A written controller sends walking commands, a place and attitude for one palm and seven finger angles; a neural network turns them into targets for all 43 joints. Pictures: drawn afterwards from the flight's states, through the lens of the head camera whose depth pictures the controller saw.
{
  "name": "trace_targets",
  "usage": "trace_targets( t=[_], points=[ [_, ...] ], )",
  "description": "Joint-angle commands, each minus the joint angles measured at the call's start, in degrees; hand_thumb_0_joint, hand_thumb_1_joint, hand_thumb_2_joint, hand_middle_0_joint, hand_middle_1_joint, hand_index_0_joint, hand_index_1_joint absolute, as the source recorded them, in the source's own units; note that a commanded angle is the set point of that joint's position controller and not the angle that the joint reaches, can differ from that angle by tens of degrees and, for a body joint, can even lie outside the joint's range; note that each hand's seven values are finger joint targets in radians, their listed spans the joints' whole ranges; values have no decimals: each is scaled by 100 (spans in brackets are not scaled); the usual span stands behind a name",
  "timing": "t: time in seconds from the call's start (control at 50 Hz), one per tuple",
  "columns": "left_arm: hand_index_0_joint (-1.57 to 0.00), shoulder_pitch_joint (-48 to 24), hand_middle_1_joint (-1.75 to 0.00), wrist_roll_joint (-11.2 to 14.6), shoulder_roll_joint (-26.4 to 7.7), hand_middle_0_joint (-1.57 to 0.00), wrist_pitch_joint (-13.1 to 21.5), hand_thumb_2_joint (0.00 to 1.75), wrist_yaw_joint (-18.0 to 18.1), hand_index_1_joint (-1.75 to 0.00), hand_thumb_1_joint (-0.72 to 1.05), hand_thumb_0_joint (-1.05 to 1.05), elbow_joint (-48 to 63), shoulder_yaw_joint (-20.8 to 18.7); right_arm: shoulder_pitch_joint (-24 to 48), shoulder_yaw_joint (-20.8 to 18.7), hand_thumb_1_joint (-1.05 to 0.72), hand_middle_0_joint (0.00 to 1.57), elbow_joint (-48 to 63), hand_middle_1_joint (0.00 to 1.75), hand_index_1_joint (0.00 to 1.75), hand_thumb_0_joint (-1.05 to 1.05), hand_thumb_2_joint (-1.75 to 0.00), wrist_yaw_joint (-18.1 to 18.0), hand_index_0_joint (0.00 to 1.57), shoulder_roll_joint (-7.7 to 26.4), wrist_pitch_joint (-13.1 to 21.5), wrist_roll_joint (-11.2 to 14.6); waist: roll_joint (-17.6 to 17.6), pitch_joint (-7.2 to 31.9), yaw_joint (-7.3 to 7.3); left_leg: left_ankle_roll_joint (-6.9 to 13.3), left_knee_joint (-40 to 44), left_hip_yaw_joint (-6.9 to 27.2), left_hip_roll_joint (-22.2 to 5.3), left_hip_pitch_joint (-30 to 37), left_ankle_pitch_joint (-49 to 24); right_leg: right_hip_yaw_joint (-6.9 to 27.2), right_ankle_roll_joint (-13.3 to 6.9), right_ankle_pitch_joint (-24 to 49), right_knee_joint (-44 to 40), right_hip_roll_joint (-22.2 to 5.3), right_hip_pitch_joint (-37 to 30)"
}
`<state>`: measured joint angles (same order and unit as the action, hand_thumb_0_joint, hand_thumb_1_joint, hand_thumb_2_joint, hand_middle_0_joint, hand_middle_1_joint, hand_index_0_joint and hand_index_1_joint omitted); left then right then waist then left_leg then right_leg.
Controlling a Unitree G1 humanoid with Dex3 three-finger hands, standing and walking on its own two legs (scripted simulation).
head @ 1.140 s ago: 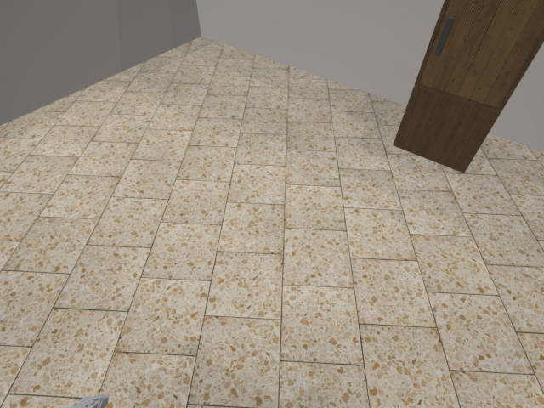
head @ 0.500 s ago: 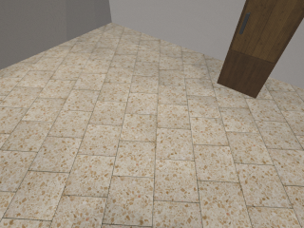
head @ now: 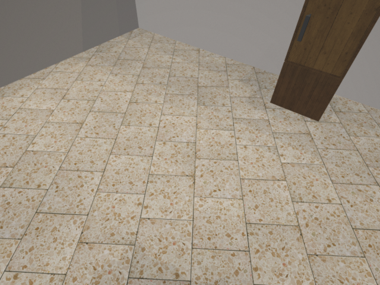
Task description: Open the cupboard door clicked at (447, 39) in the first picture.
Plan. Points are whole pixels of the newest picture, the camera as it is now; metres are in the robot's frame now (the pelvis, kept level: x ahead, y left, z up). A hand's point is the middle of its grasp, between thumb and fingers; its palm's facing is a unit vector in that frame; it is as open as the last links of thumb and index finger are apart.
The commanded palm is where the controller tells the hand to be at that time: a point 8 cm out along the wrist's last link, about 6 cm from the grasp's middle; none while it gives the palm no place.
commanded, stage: look at it before walking up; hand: left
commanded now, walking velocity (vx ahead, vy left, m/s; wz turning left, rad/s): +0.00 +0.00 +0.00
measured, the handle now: (304, 27) +1.66 -0.67 -0.10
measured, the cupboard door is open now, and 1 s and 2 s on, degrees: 0 0 0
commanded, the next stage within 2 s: walk to a spot facing it in 0.80 s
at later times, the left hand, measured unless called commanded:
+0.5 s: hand out of the picture +0.08 +0.24 -0.16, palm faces -0.03 -0.94 -0.33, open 7.4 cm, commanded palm none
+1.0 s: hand out of the picture +0.09 +0.24 -0.16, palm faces -0.03 -0.94 -0.33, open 7.4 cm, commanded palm none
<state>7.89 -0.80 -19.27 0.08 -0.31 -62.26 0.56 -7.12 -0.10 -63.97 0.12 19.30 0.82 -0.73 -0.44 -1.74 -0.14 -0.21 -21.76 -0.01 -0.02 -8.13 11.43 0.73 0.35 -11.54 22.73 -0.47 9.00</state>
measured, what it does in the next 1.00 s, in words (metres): stands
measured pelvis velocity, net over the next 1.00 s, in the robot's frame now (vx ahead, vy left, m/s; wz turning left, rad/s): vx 0.02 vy -0.01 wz -0.02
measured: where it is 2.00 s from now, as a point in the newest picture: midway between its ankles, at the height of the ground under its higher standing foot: (203, 267)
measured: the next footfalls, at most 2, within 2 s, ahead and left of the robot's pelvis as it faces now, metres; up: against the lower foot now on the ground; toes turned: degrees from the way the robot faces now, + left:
left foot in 1.68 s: +0.41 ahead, +0.05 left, +0.00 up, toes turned -9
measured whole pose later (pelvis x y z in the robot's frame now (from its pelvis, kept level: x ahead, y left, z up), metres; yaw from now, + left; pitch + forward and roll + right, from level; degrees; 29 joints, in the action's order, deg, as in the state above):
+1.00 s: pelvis +0.02 -0.01 +0.00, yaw -1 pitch -2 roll +0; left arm 8.5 -0.8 -18.8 -0.3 0.1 -62.2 0.2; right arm -6.2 0.2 -63.6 -0.4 19.0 0.3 -1.0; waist -0.1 -1.5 0.6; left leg -0.9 -21.6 -0.5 -1.0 -6.8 13.2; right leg 1.2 -0.2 -12.9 22.4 0.5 7.9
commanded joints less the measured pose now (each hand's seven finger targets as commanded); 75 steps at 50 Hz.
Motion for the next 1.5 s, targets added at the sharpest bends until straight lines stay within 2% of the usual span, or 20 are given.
trace_targets(
  t=[0.0, 0.84, 0.88, 0.9, 0.92, 0.96, 1.02, 1.08, 1.1, 1.14, 1.16, 1.18, 1.2, 1.22, 1.24, 1.26, 1.3, 1.34, 1.4, 1.48],
  points=[
    [-20, -265, -30, 12, -1205, -20, 142, 90, 95, -30, 90, 0, 391, -240, 306, -208, -90, 20, 355, 30, 30, 0, -90, -64, 20, 1203, 116, 28, 45, 221, 17, 189, 437, 615, -658, -16, -414, 591, -198, 273, -466, -619, 77],
    [-20, -246, -30, 18, -1257, -20, 178, 90, 106, -30, 90, 0, 368, -259, 393, -180, -90, 20, 364, 30, 30, 0, -90, -86, 20, 1221, 106, 43, 34, 453, 32, 143, 387, 521, -690, 307, -1098, 536, -214, 1185, -481, -672, -278],
    [-20, -287, -30, 20, -1255, -20, 172, 90, 102, -30, 90, 0, 371, -254, 391, -179, -90, 20, 360, 30, 30, 0, -90, -88, 20, 1221, 104, 39, 34, 368, 21, 135, 429, 533, -685, 262, -1008, 549, -210, 1092, -498, -660, -235],
    [-20, -133, -30, 30, -915, -20, 123, 90, 110, -30, 90, 0, 289, -189, 278, -99, -90, 20, 281, 30, 30, 0, -90, -83, 20, 895, 73, 18, 32, 395, 25, 84, 402, 422, -699, 320, -798, 548, -168, 870, -504, -641, -189],
    [-20, 70, -30, 24, -617, -20, 55, 90, 111, -30, 90, 0, 225, -137, 69, -38, -90, 20, 232, 30, 30, 0, -90, -80, 20, 601, 23, -9, 0, 432, 18, 31, 273, 318, -679, 374, -467, 591, -149, 493, -436, -581, -105],
    [-20, 236, -30, -15, -578, -20, -63, 90, 59, -30, 90, 0, 276, -166, -173, -72, -90, 20, 240, 30, 30, 0, -90, -67, 20, 537, -52, -40, -36, 84, 23, 39, 168, 203, -651, 70, 832, 769, -204, -974, -414, -452, 312],
    [-20, 374, -30, -50, -577, -20, -121, 90, -56, -30, 90, 0, 540, -293, -324, -210, -90, 20, 448, 30, 30, 0, -90, -72, 20, 727, -62, -64, 246, -547, -10, 217, 305, 431, -859, -239, 2196, 864, -310, -1987, -8, -163, 1166],
    [-20, 402, -30, -47, -242, -20, -37, 90, -138, -30, 90, 0, 838, -353, -764, -384, -90, 20, 548, 30, 30, 0, -90, -105, 20, 1002, 37, -44, 1030, -545, -139, 790, 871, 1437, -1832, 203, 2538, 32, -191, -1457, 1755, 287, 1964],
    [-20, 217, -30, -49, -132, -20, -7, 90, -162, -30, 90, 0, 959, -376, -893, -425, -90, 20, 566, 30, 30, 0, -90, -112, 20, 985, 89, -43, 1182, -543, -213, 1003, 961, 1506, -2114, 406, 1938, -131, -128, -1607, 2240, 83, 2258],
    [-20, 106, -30, -39, -38, -20, 73, 90, -202, -30, 90, 0, 1085, -407, -979, -414, -90, 20, 573, 30, 30, 0, -90, -122, 20, 797, 157, -63, 952, -416, -193, 1039, 586, 1095, -2174, 578, 453, -147, -114, -1876, 2109, -218, 2211],
    [-20, 355, -30, -43, 64, -20, 98, 90, -220, -30, 90, 0, 1016, -428, -830, -409, -90, 20, 597, 30, 30, 0, -90, -129, 20, 728, 163, -74, 852, -354, -32, 862, 226, 643, -2031, 211, 57, -289, -120, -1643, 1739, -230, 1570],
    [-20, 1016, -30, -58, 130, -20, 116, 90, -229, -30, 90, 0, 809, -456, -574, -388, -90, 20, 652, 30, 30, 0, -90, -134, 20, 674, 161, -75, 631, -137, 318, 574, -575, 62, -1678, -325, -3, -472, -155, -1041, 1048, -107, 510],
    [-20, 1974, -30, -91, -140, -20, 183, 90, -189, -30, 90, 0, 485, -529, -411, -348, -90, 20, 746, 30, 30, 0, -90, -104, 20, 430, 161, -32, -383, 170, 721, 217, -2272, -645, -1070, -1278, 140, 79, -295, -679, 114, -295, -850],
    [-20, 2795, -30, -100, -902, -20, 282, 90, -54, -30, 90, 0, 258, -690, -218, -223, -90, 20, 1082, 30, 30, 0, -90, -36, 20, -79, 208, 19, -2425, 252, 909, -177, -4255, -1052, -177, -3296, 2179, 3150, -975, -354, -895, -2046, -1824],
    [-20, 2954, -30, 32, -763, -20, 294, 90, 69, -30, 90, 0, 236, -624, 170, -261, -90, 20, 1239, 30, 30, 0, -90, -44, 20, 190, 248, -17, -1414, 144, 919, -81, -4591, -209, -457, -3552, 2105, 3598, -1358, 202, -987, -2249, -1658],
    [-20, 2668, -30, -3, -596, -20, 298, 90, 76, -30, 90, 0, 259, -582, 422, -296, -90, 20, 1211, 30, 30, 0, -90, -29, 20, 22, 273, -12, -811, -212, 798, -84, -4868, -111, -598, -3677, 1688, 3316, -1507, 216, -907, -2086, -1281],
    [-20, 2112, -30, -46, -170, -20, 327, 90, 89, -30, 90, 0, 396, -469, 198, -308, -90, 20, 1062, 30, 30, 0, -90, 2, 20, -101, 228, -66, -307, -465, 412, -173, -4719, -75, -795, -3451, 1001, 2453, -1369, 274, -929, -1768, -680],
    [-20, 1888, -30, -66, -31, -20, 382, 90, 104, -30, 90, 0, 422, -437, -100, -336, -90, 20, 921, 30, 30, 0, -90, 44, 20, -279, 154, -74, -339, -468, 161, -266, -4372, -200, -797, -3113, 632, 1837, -1234, 544, -1026, -1490, -284],
    [-20, 1935, -30, -60, 55, -20, 444, 90, 107, -30, 90, 0, 338, -434, -172, -369, -90, 20, 965, 30, 30, 0, -90, 98, 20, -411, 83, -51, -500, -383, 64, -331, -3920, -325, -738, -3041, 77, 1343, -1096, 769, -1124, -1171, -183],
    [-20, 2144, -30, -69, 149, -20, 468, 90, 146, -30, 90, 0, 185, -428, 316, -364, -90, 20, 1199, 30, 30, 0, -90, 152, 20, -524, 129, -36, -595, -437, 213, -304, -3112, -467, -674, -3131, -206, 1157, -1024, 1286, -1055, -1047, -502]
  ],
)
